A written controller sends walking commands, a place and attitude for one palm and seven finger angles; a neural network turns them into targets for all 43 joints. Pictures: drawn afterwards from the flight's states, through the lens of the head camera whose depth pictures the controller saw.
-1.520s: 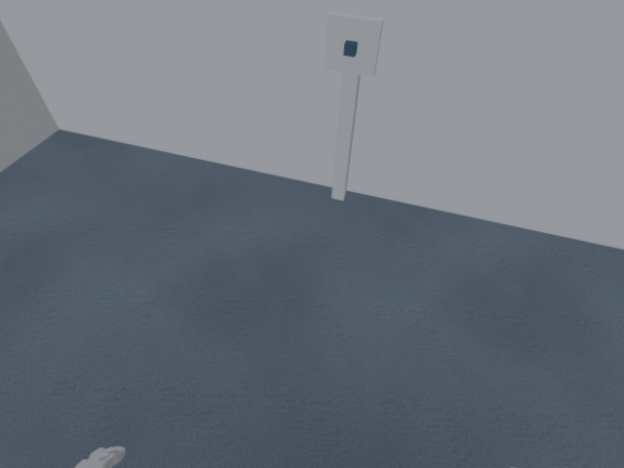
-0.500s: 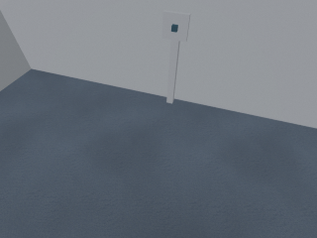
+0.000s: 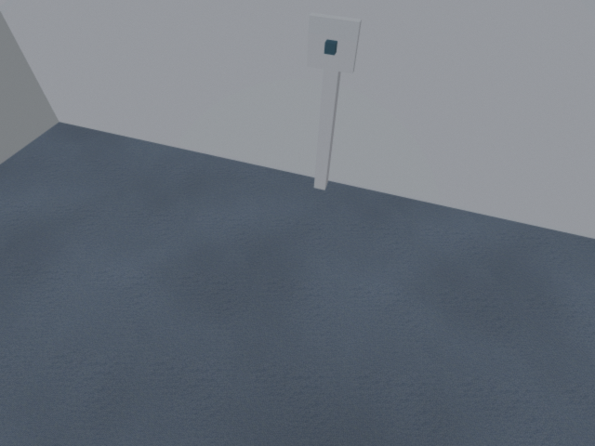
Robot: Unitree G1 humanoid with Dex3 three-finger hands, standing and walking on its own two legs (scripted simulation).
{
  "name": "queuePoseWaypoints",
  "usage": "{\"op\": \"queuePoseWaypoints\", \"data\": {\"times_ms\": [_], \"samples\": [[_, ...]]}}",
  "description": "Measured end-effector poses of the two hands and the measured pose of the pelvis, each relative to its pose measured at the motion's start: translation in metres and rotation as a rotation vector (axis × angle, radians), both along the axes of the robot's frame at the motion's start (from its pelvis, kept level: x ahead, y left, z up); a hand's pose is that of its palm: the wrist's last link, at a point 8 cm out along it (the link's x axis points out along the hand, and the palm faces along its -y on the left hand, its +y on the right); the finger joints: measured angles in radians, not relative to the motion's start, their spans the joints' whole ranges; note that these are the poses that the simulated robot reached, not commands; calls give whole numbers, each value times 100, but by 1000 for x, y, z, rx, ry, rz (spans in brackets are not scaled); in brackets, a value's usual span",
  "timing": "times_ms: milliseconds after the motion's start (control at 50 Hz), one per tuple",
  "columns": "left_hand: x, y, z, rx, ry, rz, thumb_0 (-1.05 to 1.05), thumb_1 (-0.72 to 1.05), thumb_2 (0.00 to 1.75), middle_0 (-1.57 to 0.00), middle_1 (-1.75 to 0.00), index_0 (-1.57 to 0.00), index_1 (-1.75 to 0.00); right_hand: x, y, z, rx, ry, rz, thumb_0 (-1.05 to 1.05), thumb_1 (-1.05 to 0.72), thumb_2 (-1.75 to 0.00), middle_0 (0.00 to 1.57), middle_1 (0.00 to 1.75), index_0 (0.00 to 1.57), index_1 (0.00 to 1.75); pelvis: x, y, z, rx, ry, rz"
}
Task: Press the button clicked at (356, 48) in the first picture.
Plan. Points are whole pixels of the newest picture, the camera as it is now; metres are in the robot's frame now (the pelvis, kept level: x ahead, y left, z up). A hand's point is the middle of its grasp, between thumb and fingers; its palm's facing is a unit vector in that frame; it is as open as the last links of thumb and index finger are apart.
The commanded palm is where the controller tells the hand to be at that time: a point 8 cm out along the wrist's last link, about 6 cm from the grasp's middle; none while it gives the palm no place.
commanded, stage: walk to a spot facing it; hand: left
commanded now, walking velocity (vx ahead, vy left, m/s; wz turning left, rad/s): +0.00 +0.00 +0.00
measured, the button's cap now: (330, 46) +1.39 -0.04 -0.05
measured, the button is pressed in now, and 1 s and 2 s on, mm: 0 0 0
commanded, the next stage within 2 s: take the last steps up to it in 1.34 s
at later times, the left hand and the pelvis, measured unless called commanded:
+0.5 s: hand out of the picture +0.12 +0.18 -0.19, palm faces -0.09 -0.99 -0.14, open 7.4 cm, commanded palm none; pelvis +0.10 +0.00 -0.01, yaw -5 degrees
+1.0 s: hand (234, 364) +0.30 +0.13 -0.20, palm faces +0.01 -0.99 -0.12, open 7.3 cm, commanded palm none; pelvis +0.30 -0.03 -0.01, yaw -3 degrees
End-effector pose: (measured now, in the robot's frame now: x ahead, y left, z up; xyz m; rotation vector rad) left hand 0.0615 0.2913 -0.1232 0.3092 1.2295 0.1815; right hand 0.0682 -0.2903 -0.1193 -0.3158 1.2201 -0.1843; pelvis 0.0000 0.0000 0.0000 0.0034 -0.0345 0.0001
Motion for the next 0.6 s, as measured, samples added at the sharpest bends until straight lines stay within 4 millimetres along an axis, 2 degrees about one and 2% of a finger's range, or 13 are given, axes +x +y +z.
{"op": "queuePoseWaypoints", "data": {"times_ms": [80,160,320,380,420,460,540,600], "samples": [[0,-1,0,2,1,6,1,90,89,-21,-30,-20,-29,2,2,-1,1,2,2,1,-91,-89,20,30,20,30,2,0,0,0,2,0],[-6,-11,-9,-28,30,17,1,90,89,-20,-30,-20,-29,-2,13,-8,26,21,-9,1,-91,-89,20,30,20,30,12,1,-3,-4,8,-11],[-31,-37,-41,-146,163,69,0,90,89,-20,-30,-20,-29,-25,54,-30,89,115,-78,1,-91,-89,20,30,20,30,49,12,-17,-16,20,-30],[-27,-45,-47,-166,236,53,1,90,89,-20,-30,-20,-29,-36,69,-34,111,134,-143,1,-91,-89,20,30,20,30,67,14,-19,-2,22,-65],[-10,-51,-45,-171,255,27,1,91,89,-20,-30,-20,-29,-49,80,-32,128,164,-193,1,-91,-89,20,30,20,30,78,11,-17,1,20,-74],[18,-57,-42,-175,237,6,1,91,89,-20,-30,-20,-29,-65,88,-29,148,224,-234,1,-91,-89,20,30,20,30,90,7,-14,0,22,-78],[97,-69,-34,-158,136,-42,2,92,89,-20,-30,-20,-29,-90,98,-22,192,377,-299,1,-91,-89,20,30,20,30,116,-5,-12,-5,28,-85],[160,-78,-31,-131,29,-79,2,93,89,-20,-30,-20,-29,-96,94,-23,220,475,-334,1,-91,-89,20,30,20,30,140,-20,-18,-10,22,-93]]}}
